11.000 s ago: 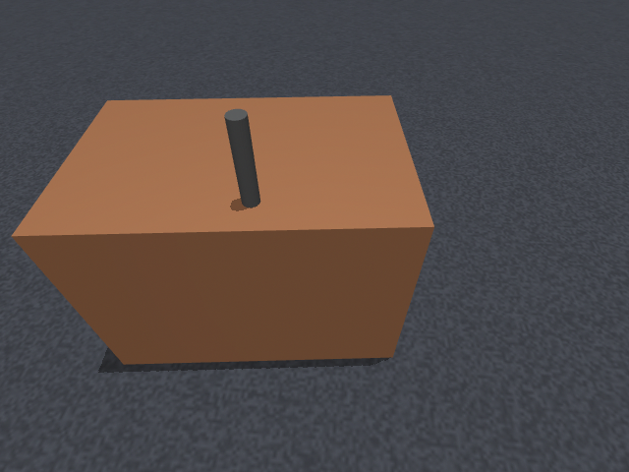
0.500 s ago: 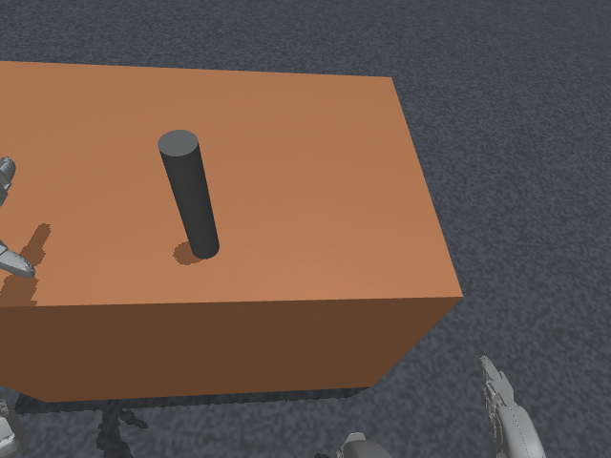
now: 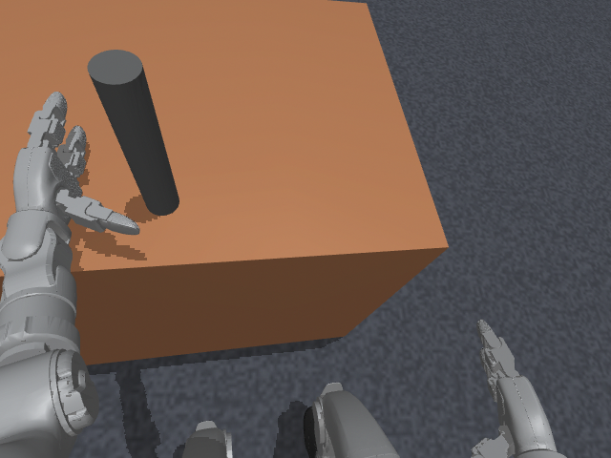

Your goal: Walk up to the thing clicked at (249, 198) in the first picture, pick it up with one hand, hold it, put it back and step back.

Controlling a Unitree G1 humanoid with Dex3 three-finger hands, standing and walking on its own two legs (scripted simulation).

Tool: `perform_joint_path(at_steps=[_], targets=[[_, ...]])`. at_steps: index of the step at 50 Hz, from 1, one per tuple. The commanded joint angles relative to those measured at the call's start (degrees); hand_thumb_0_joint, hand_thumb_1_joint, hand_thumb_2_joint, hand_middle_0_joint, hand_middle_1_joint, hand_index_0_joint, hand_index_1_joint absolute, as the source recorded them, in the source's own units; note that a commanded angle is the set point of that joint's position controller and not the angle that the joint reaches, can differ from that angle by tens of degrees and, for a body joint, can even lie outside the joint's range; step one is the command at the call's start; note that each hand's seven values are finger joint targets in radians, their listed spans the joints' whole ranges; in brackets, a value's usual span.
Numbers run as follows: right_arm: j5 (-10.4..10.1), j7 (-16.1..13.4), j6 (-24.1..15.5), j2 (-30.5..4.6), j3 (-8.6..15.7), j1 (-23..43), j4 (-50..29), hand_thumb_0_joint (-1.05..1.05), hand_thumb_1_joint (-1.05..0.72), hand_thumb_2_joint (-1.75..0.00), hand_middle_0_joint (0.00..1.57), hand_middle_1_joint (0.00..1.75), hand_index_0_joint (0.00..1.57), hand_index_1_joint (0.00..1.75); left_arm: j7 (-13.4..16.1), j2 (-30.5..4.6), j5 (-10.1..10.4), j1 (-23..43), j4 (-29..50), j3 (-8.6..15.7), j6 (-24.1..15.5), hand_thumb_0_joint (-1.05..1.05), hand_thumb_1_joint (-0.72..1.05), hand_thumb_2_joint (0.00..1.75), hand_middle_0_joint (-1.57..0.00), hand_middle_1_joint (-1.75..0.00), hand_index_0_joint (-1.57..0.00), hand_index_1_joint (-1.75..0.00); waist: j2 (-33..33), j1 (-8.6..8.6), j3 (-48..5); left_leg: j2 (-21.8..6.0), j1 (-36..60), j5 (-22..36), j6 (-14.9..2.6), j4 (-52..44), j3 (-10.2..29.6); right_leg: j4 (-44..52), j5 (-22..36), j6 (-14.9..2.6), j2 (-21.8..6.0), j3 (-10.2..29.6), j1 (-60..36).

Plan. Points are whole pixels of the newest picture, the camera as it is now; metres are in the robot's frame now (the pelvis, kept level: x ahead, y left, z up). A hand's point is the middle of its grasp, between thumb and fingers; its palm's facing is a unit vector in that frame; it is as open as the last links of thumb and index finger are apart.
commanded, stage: close in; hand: left
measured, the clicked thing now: (144, 150) +0.49 +0.14 +0.08
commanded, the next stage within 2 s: rest palm in 0.30 s
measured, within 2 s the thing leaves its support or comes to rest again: leaves its support in 1.56 s
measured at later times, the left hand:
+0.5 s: hand (142, 169) +0.49 +0.15 +0.04, palm faces +0.03 -1.00 +0.04, open 17.2 cm
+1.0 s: hand (162, 161) +0.50 +0.13 +0.04, palm faces +0.01 -1.00 +0.02, open 13.1 cm
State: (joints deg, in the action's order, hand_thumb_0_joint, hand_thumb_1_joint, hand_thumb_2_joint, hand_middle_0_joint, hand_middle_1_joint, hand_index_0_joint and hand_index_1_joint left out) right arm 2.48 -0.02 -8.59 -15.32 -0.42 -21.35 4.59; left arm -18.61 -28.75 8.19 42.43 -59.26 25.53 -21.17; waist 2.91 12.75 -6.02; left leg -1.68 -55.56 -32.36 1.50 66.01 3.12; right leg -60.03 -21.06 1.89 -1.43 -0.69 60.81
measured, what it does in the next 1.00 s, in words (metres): stands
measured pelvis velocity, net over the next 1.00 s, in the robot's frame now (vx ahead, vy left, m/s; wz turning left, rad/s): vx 0.01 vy -0.01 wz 0.00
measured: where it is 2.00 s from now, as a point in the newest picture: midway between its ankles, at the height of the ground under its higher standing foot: outside the picture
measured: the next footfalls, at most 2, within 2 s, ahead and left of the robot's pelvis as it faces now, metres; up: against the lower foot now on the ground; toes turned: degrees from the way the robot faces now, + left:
none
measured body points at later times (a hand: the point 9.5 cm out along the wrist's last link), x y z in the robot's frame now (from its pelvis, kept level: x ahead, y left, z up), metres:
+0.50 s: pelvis +0.00 -0.01 +0.00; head +0.13 +0.02 +0.43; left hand +0.48 +0.21 +0.04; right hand +0.16 -0.27 -0.01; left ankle -0.01 +0.13 -0.65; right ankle +0.07 -0.15 -0.65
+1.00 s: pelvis +0.01 -0.01 +0.00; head +0.13 +0.01 +0.43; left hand +0.49 +0.18 +0.04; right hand +0.16 -0.27 -0.01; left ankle -0.01 +0.13 -0.65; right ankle +0.07 -0.15 -0.65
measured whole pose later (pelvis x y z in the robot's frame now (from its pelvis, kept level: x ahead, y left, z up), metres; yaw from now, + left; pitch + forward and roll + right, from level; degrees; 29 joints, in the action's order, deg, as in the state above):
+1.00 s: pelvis +0.01 -0.01 +0.00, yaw +0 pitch +22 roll -1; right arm 2.4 1.2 -1.5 -13.7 2.2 -22.9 -0.1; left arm -5.4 -19.7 4.3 44.3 -59.5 18.7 -24.0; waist 0.5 11.6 -7.9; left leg -1.4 -55.5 -33.2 1.9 66.3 2.5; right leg -62.4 -22.8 1.5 -1.7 0.0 62.0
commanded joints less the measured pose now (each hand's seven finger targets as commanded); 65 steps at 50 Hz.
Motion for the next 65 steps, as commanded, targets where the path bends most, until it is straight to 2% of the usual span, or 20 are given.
perform_joint_path(at_steps=[1,6,7,13,15,19,22,25,29,34,37,39,40,42,48,52,56,59,62,65], targets=[[0.38,-0.60,-1.21,-8.95,7.09,-0.73,-10.49,0.00,0.56,-0.05,0.05,0.05,0.05,0.05,5.09,-17.87,-1.11,24.17,14.80,2.77,-5.73,0.00,-0.41,0.07,-0.05,-0.03,-0.05,-0.03,-17.01,-4.90,-35.78,1.97,13.30,25.37,0.26,-8.01,-1.87,2.47,15.80,-3.85,0.72,-0.30,-22.91],[0.24,-0.85,0.45,-8.34,7.61,-0.96,-10.01,0.00,0.56,-0.04,0.05,0.05,0.05,0.05,5.80,-10.33,-1.45,23.36,11.78,-1.16,-5.34,0.00,-0.37,0.07,-0.04,-0.03,-0.05,-0.02,-12.41,-2.71,-33.27,1.45,8.83,26.41,-0.09,-7.47,-1.57,1.44,18.97,-3.71,1.14,-0.40,-23.52],[0.02,-0.94,0.50,-8.58,7.23,0.60,-12.49,0.00,0.57,-0.04,0.05,0.05,0.05,0.05,5.84,-12.31,-1.56,21.96,10.73,0.29,-5.28,0.00,-0.36,0.07,-0.04,-0.02,-0.04,-0.02,-10.63,-3.34,-33.54,1.53,7.77,25.09,-0.27,-7.77,-1.68,1.62,18.32,-3.59,1.11,-0.35,-24.67],[-0.32,-0.65,1.34,-8.22,8.00,-3.33,-12.11,0.00,0.57,-0.04,0.05,0.05,0.05,0.05,6.29,-4.78,-0.85,23.64,9.98,-3.94,-4.97,0.00,-0.43,0.06,-0.04,-0.03,-0.05,-0.02,-7.41,-0.99,-29.27,1.47,8.87,23.08,-0.77,-8.04,-2.02,2.70,16.63,-3.21,1.40,-0.53,-21.01],[-0.40,-0.70,1.46,-8.76,8.87,-5.37,-11.57,0.00,0.57,-0.04,0.05,0.05,0.05,0.05,7.10,-6.73,-1.20,22.57,8.47,-2.43,-5.09,0.00,-0.44,0.05,-0.05,-0.03,-0.06,-0.02,-6.96,-0.89,-27.83,1.78,7.88,20.13,-1.01,-8.15,-2.40,3.04,14.79,-3.04,1.13,-0.26,-20.97],[-0.28,-0.34,1.41,-8.11,8.46,-5.66,-14.08,0.00,0.58,-0.04,0.05,0.05,0.05,0.05,7.93,-3.87,-1.27,26.56,12.52,-4.87,-5.96,0.00,-0.45,0.07,-0.06,-0.04,-0.07,-0.03,-8.42,-0.11,-30.44,1.94,10.90,21.80,-0.91,-7.65,-2.47,3.08,16.14,-3.04,1.00,-0.18,-20.83],[-0.01,-0.17,2.02,-7.38,8.03,-6.56,-12.27,0.00,0.57,-0.05,0.05,0.05,0.05,0.05,9.47,-6.25,-2.20,27.12,12.87,-3.85,-6.35,0.00,-0.57,0.08,-0.09,-0.02,-0.09,-0.03,-9.57,-1.12,-29.21,2.42,8.80,19.21,-1.07,-7.79,-2.86,3.28,14.90,-2.94,0.64,0.37,-21.56],[0.43,0.07,1.94,-7.22,8.54,-4.85,-12.19,0.00,0.56,-0.05,0.05,0.05,0.05,0.05,10.63,-3.25,-2.59,26.40,11.61,-4.89,-6.46,0.00,-0.61,0.06,-0.09,-0.02,-0.09,-0.03,-10.25,-0.85,-29.39,2.31,9.16,20.39,-1.02,-7.03,-2.73,2.78,15.82,-3.07,0.60,0.29,-20.70],[0.39,0.05,2.42,-7.65,9.06,-2.39,-12.96,0.00,0.55,-0.05,0.05,0.05,0.05,0.05,11.92,-4.68,-3.37,24.99,10.22,-4.41,-6.96,0.00,-0.61,0.04,-0.11,-0.02,-0.10,-0.03,-9.02,-2.09,-30.24,2.48,5.73,18.08,-1.12,-7.32,-2.62,2.31,14.57,-3.09,0.46,0.43,-23.23],[0.34,-0.04,3.17,-7.18,7.90,-2.71,-16.65,0.00,0.55,-0.04,0.05,0.05,0.05,0.05,12.20,-6.91,-3.47,27.66,11.84,-3.13,-8.20,0.00,-0.55,0.16,-0.42,-0.29,-0.43,-0.28,-7.82,-1.06,-34.93,2.44,5.51,19.55,-1.23,-6.94,-2.71,1.73,17.63,-2.90,0.46,0.82,-26.88],[0.35,-0.34,3.52,-8.15,9.98,-4.59,-13.08,0.00,0.53,-0.04,0.05,0.05,0.05,0.05,12.10,-3.79,-3.09,27.00,9.81,-4.59,-7.87,0.00,-0.52,0.22,-0.54,-0.39,-0.55,-0.38,-8.68,-0.10,-31.97,2.39,6.08,20.45,-1.27,-6.63,-2.86,1.72,18.43,-2.86,0.48,1.10,-24.40],[0.28,-0.25,3.13,-7.72,8.93,-2.30,-15.95,0.00,0.53,-0.04,0.05,0.05,0.05,0.05,11.92,-2.51,-3.48,28.76,11.46,-6.11,-7.89,0.00,-0.49,0.26,-0.59,-0.44,-0.60,-0.43,-9.19,0.14,-32.97,2.22,8.04,21.31,-1.11,-6.69,-2.67,1.75,18.43,-2.96,0.71,0.62,-23.59],[0.31,0.02,3.46,-5.37,7.02,-5.09,-13.01,0.00,0.53,-0.04,0.05,0.05,0.05,0.05,12.14,-3.12,-3.78,27.26,11.07,-5.85,-7.67,0.00,-0.47,0.28,-0.63,-0.47,-0.64,-0.46,-10.05,-0.95,-33.22,2.43,7.68,20.84,-1.06,-6.91,-2.86,1.74,18.18,-2.96,0.55,0.74,-24.52],[0.03,0.05,3.57,-7.39,8.87,-3.74,-16.57,0.00,0.52,-0.05,0.05,0.05,0.05,0.05,12.32,-1.68,-3.24,26.17,10.96,-6.10,-7.43,0.00,-0.45,0.31,-0.68,-0.51,-0.69,-0.51,-8.21,-0.37,-33.60,2.35,7.66,20.85,-1.10,-7.46,-2.84,2.13,18.49,-3.01,0.67,0.54,-25.46],[-0.14,0.48,4.72,-6.86,8.60,-5.31,-12.95,0.00,0.53,-0.04,0.05,0.05,0.05,0.05,13.38,-2.22,-3.22,22.61,10.65,-5.10,-6.35,0.00,-0.31,0.51,-0.88,-0.72,-0.88,-0.72,-8.72,-2.03,-29.67,2.04,8.06,22.67,-0.64,-8.51,-2.44,2.22,17.98,-3.36,0.99,-0.25,-24.25],[0.02,0.42,4.47,-6.71,8.59,-3.54,-12.85,0.00,0.53,-0.05,0.05,0.05,0.05,0.05,13.72,-1.01,-3.47,23.69,9.95,-5.59,-6.99,0.00,-0.17,0.64,-0.99,-0.84,-0.99,-0.84,-7.51,-1.16,-27.50,1.95,7.18,21.62,-0.93,-8.05,-2.53,2.16,16.97,-3.17,0.98,-0.01,-22.34],[-0.13,0.27,4.11,-6.85,8.71,-2.66,-14.39,0.00,0.52,-0.05,0.05,0.05,0.05,0.05,13.33,-3.68,-3.62,27.50,12.15,-4.91,-8.47,0.00,-0.07,0.76,-1.12,-0.97,-1.12,-0.98,-7.60,-0.89,-31.22,2.23,7.59,19.43,-1.21,-7.95,-2.74,2.22,16.21,-3.01,0.74,0.59,-24.17],[0.11,0.27,4.03,-7.96,9.58,-3.35,-14.43,0.00,0.53,-0.05,0.05,0.05,0.05,0.05,12.69,-2.02,-3.55,26.75,8.72,-5.49,-8.48,0.00,0.07,0.86,-1.21,-1.07,-1.22,-1.08,-6.91,0.15,-29.31,2.03,7.69,20.15,-0.99,-7.57,-2.39,1.92,15.90,-3.09,1.04,0.15,-21.27],[0.38,0.83,4.09,-5.96,7.15,-3.92,-13.59,0.00,0.53,-0.05,0.05,0.05,0.05,0.05,12.45,-2.89,-3.92,25.96,8.10,-5.10,-8.81,0.00,0.17,0.92,-1.29,-1.14,-1.30,-1.14,-8.98,-0.69,-30.55,2.10,7.22,19.92,-0.62,-7.48,-2.20,1.48,14.99,-3.31,1.02,-0.11,-21.28],[0.28,0.66,4.25,-7.11,8.38,-4.65,-13.02,0.00,0.53,-0.05,0.05,0.05,0.05,0.05,11.71,-4.46,-3.52,25.12,9.09,-4.74,-8.50,0.00,0.28,1.05,-1.37,-1.25,-1.37,-1.25,-10.63,-1.26,-32.93,2.22,8.21,22.08,-0.53,-6.98,-2.51,1.07,17.20,-3.36,0.86,0.08,-22.80]])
